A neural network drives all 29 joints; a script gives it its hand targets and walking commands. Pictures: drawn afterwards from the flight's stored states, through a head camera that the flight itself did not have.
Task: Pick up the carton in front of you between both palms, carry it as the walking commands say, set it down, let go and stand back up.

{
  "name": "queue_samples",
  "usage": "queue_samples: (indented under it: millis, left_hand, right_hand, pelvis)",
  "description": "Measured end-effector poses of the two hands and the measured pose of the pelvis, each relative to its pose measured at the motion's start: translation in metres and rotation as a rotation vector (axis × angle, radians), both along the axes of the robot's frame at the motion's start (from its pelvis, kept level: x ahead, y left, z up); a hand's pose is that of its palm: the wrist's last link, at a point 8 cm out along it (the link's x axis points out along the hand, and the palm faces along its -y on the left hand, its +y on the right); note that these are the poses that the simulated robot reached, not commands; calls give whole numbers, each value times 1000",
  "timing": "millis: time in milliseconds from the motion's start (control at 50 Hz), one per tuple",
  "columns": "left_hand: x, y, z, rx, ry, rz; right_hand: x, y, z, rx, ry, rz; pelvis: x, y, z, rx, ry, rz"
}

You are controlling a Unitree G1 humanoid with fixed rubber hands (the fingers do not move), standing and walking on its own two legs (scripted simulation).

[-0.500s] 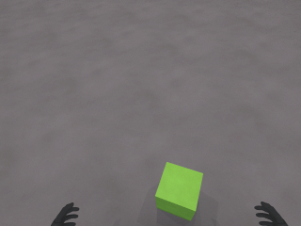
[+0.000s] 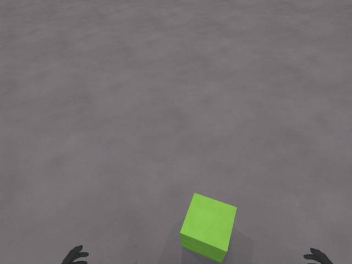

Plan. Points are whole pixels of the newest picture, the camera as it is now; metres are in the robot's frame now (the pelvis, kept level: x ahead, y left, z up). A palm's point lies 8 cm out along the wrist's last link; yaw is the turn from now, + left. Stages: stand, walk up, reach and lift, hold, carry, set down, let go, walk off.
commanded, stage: stand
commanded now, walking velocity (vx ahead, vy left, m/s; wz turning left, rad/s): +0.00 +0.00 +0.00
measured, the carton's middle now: (207, 228) +0.39 -0.07 -0.65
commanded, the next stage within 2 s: none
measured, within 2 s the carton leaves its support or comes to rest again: neither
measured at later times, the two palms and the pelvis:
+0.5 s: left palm out of the picture +0.07 +0.31 -0.09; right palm out of the picture +0.08 -0.31 -0.10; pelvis -0.02 +0.00 +0.00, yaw -1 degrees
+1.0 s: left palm out of the picture +0.07 +0.32 -0.09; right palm out of the picture +0.05 -0.31 -0.11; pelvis -0.02 +0.01 +0.00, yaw -1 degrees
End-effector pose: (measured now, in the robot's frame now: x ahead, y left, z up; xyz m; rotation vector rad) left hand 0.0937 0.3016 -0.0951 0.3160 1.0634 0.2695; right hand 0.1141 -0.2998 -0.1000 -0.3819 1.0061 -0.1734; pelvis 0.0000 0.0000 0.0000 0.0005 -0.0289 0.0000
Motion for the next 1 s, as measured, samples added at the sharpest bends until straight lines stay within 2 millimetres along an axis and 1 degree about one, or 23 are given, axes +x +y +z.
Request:
queue_samples:
  millis: [140, 240, 360, 500, 600, 720, 880, 940, 1000]
  left_hand:
    - [-5, 6, 2, 15, 13, -8]
    - [-9, 11, 6, 25, 18, -12]
    - [-15, 13, 5, 23, 25, -12]
    - [-24, 11, 2, 19, 51, -23]
    - [-25, 7, 1, 7, 51, -31]
    - [-23, 8, 1, 10, 43, -38]
    - [-22, 13, 2, 20, 52, -41]
    - [-23, 18, 4, 32, 61, -40]
    - [-22, 19, 3, 34, 71, -46]
  right_hand:
    - [-8, 1, -2, 0, 12, -12]
    - [-21, 2, -5, 10, 34, -20]
    - [-33, -1, -4, 2, 55, -28]
    - [-38, -6, -3, -10, 61, -35]
    - [-40, -8, -3, -12, 66, -37]
    - [-43, -7, -2, -5, 67, -42]
    - [-56, -13, -2, -21, 97, -54]
    - [-61, -12, -4, -16, 111, -63]
    - [-62, -9, -5, -11, 111, -66]
  pelvis:
    - [-7, 1, 1, -3, -9, -5]
    - [-12, 2, 2, 0, -14, -5]
    - [-15, 2, 3, 1, -16, -6]
    - [-19, 3, 3, 3, -13, -12]
    - [-22, 3, 3, 2, -17, -8]
    - [-24, 2, 4, 1, -18, -8]
    - [-24, 4, 4, 0, -16, -16]
    - [-25, 5, 4, 2, -16, -18]
    - [-25, 6, 4, -1, -19, -18]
